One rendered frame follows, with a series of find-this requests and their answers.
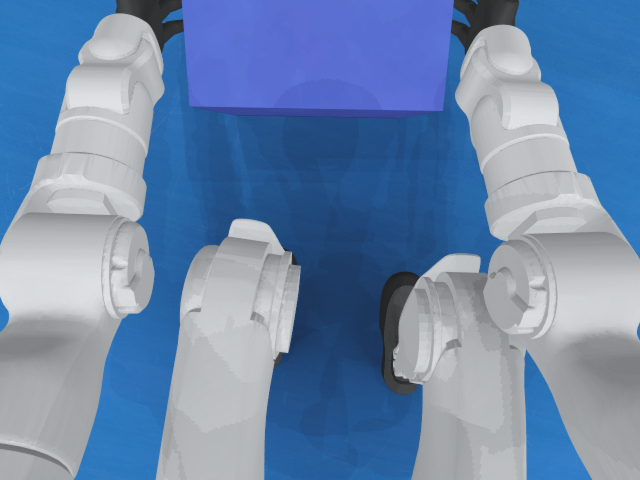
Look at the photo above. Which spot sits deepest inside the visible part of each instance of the right robot hand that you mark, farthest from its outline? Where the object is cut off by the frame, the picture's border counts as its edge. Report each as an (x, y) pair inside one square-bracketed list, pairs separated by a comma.
[(485, 14)]

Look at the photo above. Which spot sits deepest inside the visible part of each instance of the right robot forearm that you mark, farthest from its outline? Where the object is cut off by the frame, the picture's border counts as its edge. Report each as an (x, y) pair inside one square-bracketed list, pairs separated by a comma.
[(523, 152)]

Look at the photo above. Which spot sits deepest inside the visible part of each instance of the right robot thigh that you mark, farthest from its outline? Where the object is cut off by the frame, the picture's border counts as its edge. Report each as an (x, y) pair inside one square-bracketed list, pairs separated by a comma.
[(473, 414)]

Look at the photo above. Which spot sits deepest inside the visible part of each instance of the left robot forearm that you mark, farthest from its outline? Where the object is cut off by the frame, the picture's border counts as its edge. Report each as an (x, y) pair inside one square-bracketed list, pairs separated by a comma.
[(103, 130)]

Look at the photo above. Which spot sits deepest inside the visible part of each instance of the robot right upper arm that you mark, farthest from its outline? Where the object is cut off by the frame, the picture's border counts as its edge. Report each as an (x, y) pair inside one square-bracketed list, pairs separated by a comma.
[(573, 300)]

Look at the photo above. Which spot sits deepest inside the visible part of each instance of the left robot hand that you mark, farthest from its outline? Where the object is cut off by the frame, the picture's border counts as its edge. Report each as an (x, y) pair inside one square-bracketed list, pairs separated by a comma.
[(154, 12)]

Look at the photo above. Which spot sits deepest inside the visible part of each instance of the robot right shin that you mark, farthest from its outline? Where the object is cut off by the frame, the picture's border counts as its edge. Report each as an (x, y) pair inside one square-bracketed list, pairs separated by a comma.
[(458, 262)]

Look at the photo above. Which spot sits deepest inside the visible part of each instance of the robot left upper arm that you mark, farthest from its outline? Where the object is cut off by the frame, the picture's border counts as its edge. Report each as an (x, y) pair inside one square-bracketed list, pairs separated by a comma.
[(67, 281)]

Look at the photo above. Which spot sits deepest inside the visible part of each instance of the carton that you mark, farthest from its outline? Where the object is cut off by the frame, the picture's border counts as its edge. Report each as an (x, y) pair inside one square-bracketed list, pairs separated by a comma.
[(317, 58)]

